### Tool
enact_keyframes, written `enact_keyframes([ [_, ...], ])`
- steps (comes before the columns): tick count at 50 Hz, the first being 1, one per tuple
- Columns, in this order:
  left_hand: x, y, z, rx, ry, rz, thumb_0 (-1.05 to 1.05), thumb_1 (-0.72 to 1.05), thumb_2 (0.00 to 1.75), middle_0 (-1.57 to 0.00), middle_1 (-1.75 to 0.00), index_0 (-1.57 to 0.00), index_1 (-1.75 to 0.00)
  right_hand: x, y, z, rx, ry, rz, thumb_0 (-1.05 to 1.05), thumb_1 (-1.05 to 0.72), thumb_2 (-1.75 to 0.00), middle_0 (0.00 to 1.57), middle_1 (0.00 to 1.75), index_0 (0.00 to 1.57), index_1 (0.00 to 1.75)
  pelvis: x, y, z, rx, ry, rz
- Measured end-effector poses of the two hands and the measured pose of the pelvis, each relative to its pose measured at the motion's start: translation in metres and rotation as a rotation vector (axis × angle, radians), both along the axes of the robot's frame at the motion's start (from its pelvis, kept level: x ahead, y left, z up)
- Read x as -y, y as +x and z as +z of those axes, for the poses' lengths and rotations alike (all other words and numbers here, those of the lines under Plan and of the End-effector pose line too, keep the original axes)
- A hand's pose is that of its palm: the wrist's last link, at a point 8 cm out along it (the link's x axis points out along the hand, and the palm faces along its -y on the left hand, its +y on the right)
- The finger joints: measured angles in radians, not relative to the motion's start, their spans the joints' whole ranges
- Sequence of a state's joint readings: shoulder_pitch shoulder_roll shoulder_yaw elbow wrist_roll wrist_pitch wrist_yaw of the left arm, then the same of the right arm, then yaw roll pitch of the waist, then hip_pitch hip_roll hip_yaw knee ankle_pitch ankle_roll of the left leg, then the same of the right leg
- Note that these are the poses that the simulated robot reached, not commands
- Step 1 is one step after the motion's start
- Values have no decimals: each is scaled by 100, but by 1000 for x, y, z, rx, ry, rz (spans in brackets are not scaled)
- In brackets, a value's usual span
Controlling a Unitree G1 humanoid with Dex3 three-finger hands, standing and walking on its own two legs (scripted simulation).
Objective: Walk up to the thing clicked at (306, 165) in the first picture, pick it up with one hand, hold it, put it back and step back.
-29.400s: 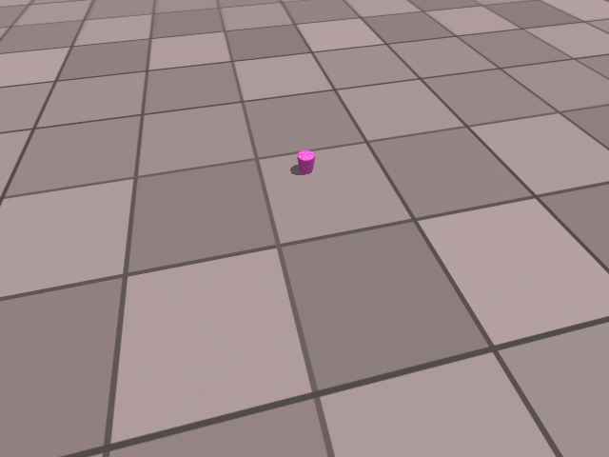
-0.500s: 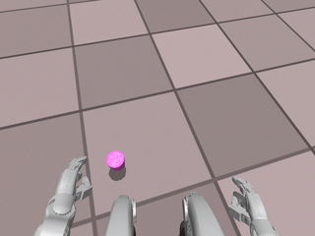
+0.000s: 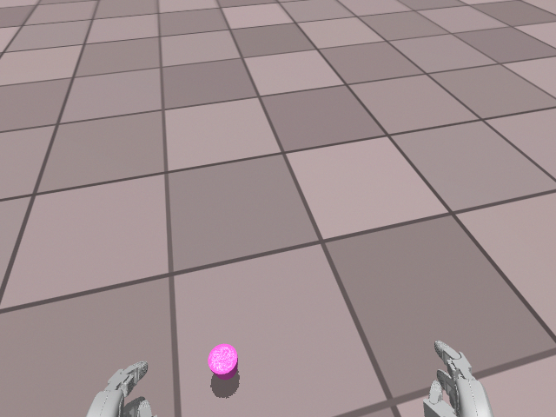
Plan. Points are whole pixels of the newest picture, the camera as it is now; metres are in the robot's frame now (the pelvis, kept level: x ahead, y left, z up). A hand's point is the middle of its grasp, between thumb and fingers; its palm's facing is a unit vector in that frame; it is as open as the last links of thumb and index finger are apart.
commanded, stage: home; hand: left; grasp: from above
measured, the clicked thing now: (224, 363) +0.44 +0.19 -0.66
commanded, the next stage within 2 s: stand in 1.92 s
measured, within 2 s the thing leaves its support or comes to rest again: neither
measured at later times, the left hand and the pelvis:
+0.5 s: hand out of the picture +0.16 +0.18 -0.04, palm faces +0.06 -0.98 -0.20, open 7.4 cm; pelvis +0.00 +0.00 +0.00, yaw +0 degrees
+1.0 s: hand out of the picture +0.15 +0.18 -0.04, palm faces +0.05 -0.98 -0.20, open 7.4 cm; pelvis -0.01 +0.00 +0.00, yaw +0 degrees
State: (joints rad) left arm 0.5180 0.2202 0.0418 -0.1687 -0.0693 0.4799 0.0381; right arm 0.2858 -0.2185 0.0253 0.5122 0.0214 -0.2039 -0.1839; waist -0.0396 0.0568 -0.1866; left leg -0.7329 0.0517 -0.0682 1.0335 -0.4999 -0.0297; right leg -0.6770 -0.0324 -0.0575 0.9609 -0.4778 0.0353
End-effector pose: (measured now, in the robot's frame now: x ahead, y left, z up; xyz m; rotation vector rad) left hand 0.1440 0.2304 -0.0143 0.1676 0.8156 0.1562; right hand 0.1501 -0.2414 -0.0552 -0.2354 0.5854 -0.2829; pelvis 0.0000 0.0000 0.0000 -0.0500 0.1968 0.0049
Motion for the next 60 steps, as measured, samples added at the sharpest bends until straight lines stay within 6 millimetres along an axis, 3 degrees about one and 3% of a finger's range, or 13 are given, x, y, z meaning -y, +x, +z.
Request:
enact_keyframes([
  [9,0,-4,-5,-12,-16,2,1,91,90,-20,-30,-20,-30,-5,15,7,36,-12,49,1,-90,-90,20,30,21,30,0,-1,1,13,1,6],
  [31,0,-4,-2,4,-6,-18,1,91,90,-20,-30,-20,-30,-3,-13,-2,-24,-9,13,1,-90,-90,20,30,21,30,-2,-6,2,33,0,-2],
  [60,-1,-8,-3,-3,-8,-22,1,91,90,-20,-30,-20,-30,-7,-12,-1,4,-3,21,1,-90,-90,20,30,21,30,-3,-10,1,32,-1,-3],
])
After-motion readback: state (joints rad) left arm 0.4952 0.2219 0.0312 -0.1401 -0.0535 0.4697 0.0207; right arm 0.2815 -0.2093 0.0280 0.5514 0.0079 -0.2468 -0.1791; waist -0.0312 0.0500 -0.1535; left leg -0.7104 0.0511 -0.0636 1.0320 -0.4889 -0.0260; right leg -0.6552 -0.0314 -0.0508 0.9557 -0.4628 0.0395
